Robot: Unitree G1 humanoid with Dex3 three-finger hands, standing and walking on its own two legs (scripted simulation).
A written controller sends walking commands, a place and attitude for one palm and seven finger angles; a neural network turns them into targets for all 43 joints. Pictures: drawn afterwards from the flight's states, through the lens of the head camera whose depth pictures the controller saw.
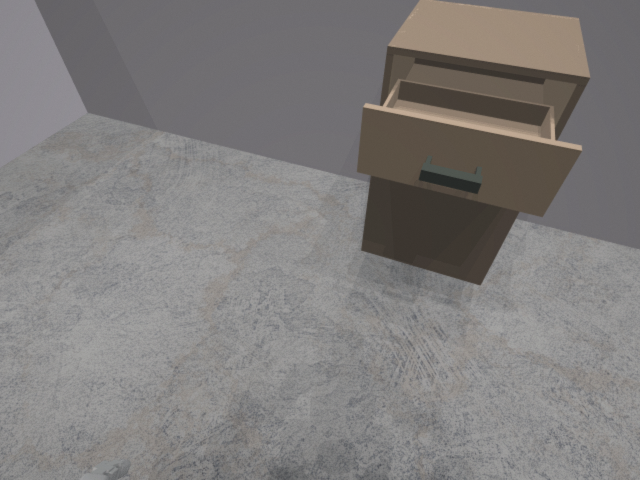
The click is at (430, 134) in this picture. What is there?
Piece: drawer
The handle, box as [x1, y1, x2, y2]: [419, 155, 482, 193]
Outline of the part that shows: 428,155 426,162 423,163 419,177 420,180 477,193 482,177 480,175 481,167 477,166 476,172 474,174 432,165 429,163 431,156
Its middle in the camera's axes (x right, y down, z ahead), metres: +0.29 -0.15 +0.85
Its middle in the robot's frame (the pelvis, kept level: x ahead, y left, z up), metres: +0.75 -0.25 -0.04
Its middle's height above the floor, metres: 0.72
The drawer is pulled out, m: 0.30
